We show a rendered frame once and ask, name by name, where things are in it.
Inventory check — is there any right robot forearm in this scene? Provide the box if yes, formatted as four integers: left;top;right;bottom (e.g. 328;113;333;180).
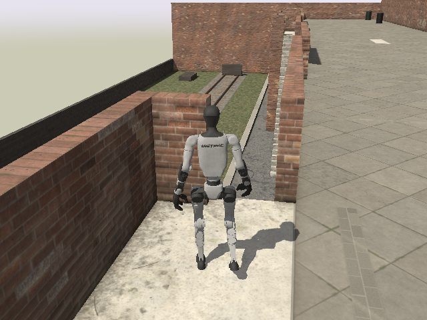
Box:
238;160;251;186

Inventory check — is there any left robot forearm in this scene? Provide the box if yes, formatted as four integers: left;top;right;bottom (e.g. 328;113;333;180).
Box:
174;162;188;195

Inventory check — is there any robot left upper arm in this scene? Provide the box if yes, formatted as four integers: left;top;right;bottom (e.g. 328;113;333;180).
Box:
181;135;198;173

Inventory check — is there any robot right hand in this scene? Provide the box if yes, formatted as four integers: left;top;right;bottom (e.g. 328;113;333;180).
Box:
236;183;252;197

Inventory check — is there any robot left foot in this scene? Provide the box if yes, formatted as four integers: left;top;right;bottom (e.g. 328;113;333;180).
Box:
196;254;205;270

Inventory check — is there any robot head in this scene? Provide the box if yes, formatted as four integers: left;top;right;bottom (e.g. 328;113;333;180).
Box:
201;105;224;137

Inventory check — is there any robot right upper arm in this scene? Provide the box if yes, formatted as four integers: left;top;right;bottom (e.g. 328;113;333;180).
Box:
226;134;245;170

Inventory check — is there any robot left hand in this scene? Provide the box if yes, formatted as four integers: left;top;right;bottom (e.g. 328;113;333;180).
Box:
173;193;188;211

